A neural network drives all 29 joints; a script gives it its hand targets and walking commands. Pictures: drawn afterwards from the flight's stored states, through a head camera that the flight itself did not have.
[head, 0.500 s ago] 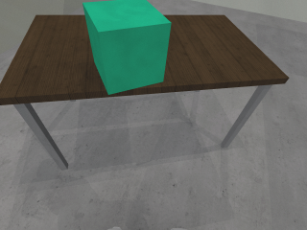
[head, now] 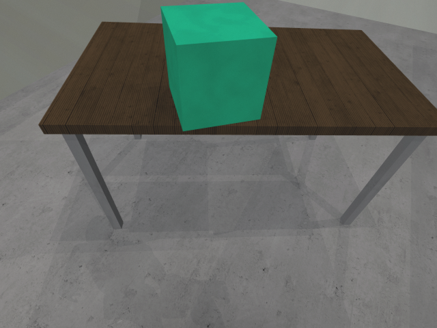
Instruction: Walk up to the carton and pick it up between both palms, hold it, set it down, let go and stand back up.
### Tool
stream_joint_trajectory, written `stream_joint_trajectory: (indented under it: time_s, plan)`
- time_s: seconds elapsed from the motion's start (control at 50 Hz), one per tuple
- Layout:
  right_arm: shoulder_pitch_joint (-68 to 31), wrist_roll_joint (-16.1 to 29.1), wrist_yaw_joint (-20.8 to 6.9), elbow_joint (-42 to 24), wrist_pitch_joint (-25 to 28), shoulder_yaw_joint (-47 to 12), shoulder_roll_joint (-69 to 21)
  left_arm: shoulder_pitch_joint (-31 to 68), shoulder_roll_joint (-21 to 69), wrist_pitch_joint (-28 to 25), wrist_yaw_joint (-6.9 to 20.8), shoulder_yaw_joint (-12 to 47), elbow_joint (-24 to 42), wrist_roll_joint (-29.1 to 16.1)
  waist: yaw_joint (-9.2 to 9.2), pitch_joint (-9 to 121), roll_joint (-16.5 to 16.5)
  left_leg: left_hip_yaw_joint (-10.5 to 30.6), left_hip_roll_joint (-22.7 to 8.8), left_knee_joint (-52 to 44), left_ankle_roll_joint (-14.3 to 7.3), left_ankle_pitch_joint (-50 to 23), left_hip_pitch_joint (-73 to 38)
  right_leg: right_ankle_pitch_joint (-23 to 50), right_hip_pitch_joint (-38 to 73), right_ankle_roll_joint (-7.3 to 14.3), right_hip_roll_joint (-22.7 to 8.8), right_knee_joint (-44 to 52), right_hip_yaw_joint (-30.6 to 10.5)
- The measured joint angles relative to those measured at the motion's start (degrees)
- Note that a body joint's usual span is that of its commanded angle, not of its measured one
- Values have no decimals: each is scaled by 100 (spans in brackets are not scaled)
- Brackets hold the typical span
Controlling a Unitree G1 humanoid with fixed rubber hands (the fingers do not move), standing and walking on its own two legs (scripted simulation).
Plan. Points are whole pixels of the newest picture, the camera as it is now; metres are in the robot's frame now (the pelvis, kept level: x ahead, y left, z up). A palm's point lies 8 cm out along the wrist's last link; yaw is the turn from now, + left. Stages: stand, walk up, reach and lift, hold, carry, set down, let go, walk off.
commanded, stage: walk up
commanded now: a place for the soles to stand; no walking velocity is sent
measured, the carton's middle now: (213, 66) +0.80 +0.01 +0.08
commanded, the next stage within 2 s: none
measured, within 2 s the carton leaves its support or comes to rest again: neither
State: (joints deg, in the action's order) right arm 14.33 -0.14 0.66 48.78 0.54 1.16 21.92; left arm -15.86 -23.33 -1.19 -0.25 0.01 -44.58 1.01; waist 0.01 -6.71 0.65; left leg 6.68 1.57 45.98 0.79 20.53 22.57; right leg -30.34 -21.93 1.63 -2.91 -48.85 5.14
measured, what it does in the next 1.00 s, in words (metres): stands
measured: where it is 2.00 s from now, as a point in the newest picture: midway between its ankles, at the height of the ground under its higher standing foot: (221, 326)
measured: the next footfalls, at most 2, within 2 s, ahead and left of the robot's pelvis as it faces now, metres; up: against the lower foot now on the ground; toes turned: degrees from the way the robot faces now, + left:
left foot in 1.58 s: +0.28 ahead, +0.11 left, +0.00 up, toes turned +5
right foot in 1.86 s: +0.33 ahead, -0.17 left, +0.00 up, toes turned +4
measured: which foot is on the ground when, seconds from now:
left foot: down 0.00-1.00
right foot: down 0.00-1.00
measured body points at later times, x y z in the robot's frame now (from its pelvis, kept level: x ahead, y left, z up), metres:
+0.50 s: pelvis +0.01 +0.03 +0.00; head +0.02 +0.04 +0.45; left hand +0.09 +0.34 -0.11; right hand +0.09 -0.28 -0.10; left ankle +0.04 +0.15 -0.70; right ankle +0.04 -0.11 -0.70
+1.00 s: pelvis +0.02 +0.02 +0.01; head +0.02 +0.04 +0.46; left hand +0.11 +0.34 -0.10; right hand +0.11 -0.29 -0.10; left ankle +0.04 +0.15 -0.70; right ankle +0.03 -0.11 -0.70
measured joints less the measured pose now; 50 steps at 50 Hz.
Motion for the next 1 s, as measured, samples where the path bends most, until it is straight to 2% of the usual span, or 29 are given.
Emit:
stream_joint_trajectory:
  time_s: [0.02, 0.08, 0.2, 0.26, 0.34, 0.42, 0.44, 0.88, 0.96, 1.0]
  plan:
    - [-4, 0, 0, 0, 0, 0, 0, 0, -4, 0, 0, 0, 1, -1, -1, 35, 0, -1, -11, 0, 0, 0, 10, 88, -1, 0, 23, 48, -16]
    - [-21, 0, 0, 0, -1, 0, 0, -5, -4, -4, 1, 0, 1, -1, -2, 154, -3, -1, -28, 0, 0, -9, 51, 993, 19, 0, 47, 324, -16]
    - [-20, 0, -2, 137, -11, 0, 1, -11, -6, -85, 5, 0, 1, 20, -1, 400, -42, 2, -52, 166, -4, 406, 175, 914, 19, -1, -82, 424, 80]
    - [-19, 0, -9, 182, -2, 0, 2, 2, -6, -85, 15, 0, -1, 20, -1, 378, -61, -6, -45, 44, -7, -42, 135, 888, 21, -49, -152, 359, 118]
    - [-16, 0, -14, 219, 0, 0, -6, 9, -8, -77, 21, 0, 0, -15, 0, 377, -77, -5, -21, 47, -18, 21, 123, 201, 20, -49, -32, 267, -63]
    - [-36, 0, -14, 218, 0, 0, -6, 10, -9, -77, 21, 0, 0, -15, -1, 347, -78, -6, -19, 47, -18, 34, 156, 1056, 50, -50, 0, 546, -101]
    - [-42, 0, -14, 219, 0, 0, -6, 11, -9, -77, 21, 0, 0, -15, -1, 349, -80, -5, -19, 47, -18, 34, 160, 1067, 52, -50, 1, 553, -99]
    - [-91, 0, -14, 256, 0, 0, -6, 103, -9, -77, 21, 0, 0, -15, -1, 475, -80, -2, -17, 47, -38, 90, 160, 895, 63, -68, -4, 553, -91]
    - [-14, 0, -99, 264, 52, -1, -5, 15, -23, -77, 163, 2, -1, 35, -1, 635, -81, 0, -40, 46, -84, 412, 114, -64, 65, -68, 12, 366, -82]
    - [15, 0, -110, 263, 114, 0, -1, -7, -41, -77, 194, 0, 0, 37, 0, 655, -81, 1, -45, 36, -111, 438, 81, -92, 64, -68, 36, 325, -109]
